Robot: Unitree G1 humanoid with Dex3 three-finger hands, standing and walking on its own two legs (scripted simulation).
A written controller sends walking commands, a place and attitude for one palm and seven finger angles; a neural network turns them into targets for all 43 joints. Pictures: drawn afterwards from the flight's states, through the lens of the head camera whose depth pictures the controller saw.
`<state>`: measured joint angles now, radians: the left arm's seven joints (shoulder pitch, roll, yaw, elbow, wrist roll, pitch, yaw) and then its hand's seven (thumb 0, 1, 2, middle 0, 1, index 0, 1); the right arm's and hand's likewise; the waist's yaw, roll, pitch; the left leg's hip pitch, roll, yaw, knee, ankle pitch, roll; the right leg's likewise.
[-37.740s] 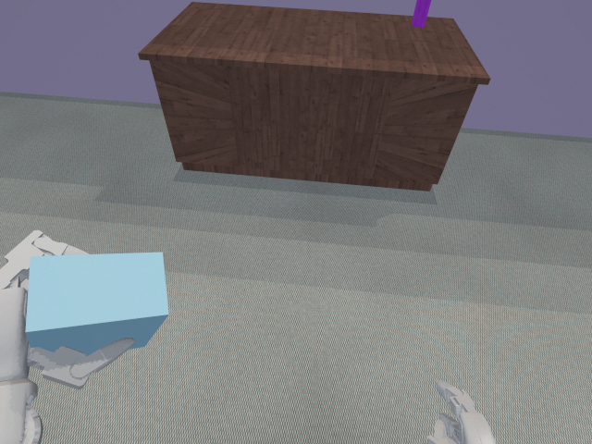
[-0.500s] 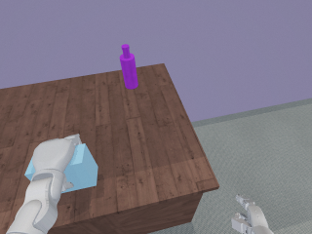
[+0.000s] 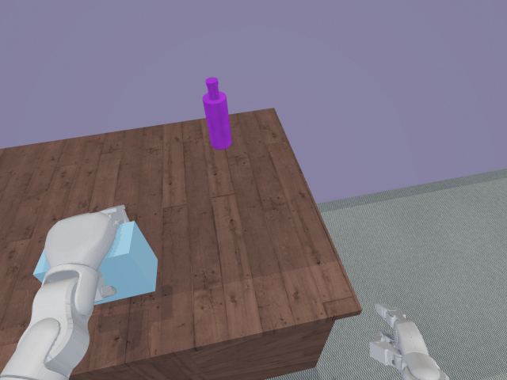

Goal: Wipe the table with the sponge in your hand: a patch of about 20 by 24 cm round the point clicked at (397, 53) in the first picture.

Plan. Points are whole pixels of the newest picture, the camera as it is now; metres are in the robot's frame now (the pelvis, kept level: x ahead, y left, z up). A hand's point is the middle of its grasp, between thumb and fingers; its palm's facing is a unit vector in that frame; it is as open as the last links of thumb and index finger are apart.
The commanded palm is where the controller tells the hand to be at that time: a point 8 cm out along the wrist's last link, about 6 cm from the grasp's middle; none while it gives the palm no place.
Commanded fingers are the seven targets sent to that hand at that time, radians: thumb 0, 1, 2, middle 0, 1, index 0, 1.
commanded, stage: lift the sponge slowly off the table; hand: left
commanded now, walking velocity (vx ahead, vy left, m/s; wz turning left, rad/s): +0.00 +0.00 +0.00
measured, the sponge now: (107, 271) +0.24 +0.30 +0.02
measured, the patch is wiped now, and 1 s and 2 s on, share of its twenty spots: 0.95 0.95 0.95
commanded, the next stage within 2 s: bring the sponge back beside the body in 0.02 s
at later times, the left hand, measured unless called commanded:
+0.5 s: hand (93, 268) +0.22 +0.28 +0.08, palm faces +0.02 -0.09 -1.00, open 10.6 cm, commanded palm +0.19 +0.28 +0.14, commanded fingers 0.00 0.10 1.30 -1.20 -1.60 -1.20 -1.60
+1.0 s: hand (84, 288) +0.19 +0.27 +0.09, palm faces +0.00 -0.11 -0.99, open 10.6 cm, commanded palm +0.16 +0.27 +0.16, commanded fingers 0.00 0.10 1.30 -1.20 -1.60 -1.20 -1.60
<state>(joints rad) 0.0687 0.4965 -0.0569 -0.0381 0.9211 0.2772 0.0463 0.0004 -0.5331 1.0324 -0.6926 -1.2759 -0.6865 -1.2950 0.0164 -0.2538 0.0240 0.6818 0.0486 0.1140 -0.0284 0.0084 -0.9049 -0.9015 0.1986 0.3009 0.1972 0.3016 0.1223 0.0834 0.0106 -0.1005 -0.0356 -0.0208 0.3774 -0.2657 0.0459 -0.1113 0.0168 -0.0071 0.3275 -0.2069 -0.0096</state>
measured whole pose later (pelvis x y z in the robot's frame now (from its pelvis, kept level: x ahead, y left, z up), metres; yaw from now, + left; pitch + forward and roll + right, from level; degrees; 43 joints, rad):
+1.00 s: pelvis -0.02 -0.02 +0.00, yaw +0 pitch -3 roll -1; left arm 0.24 0.52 -0.01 -0.26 0.86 0.35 -0.02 0.00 -0.53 1.03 -0.69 -1.28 -0.69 -1.30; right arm 0.02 -0.27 0.03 0.65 0.05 0.13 -0.03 0.01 -0.90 -0.90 0.20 0.30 0.20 0.30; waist 0.13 0.11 0.02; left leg -0.07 -0.02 -0.02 0.38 -0.24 0.03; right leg -0.09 0.04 0.00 0.34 -0.19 -0.03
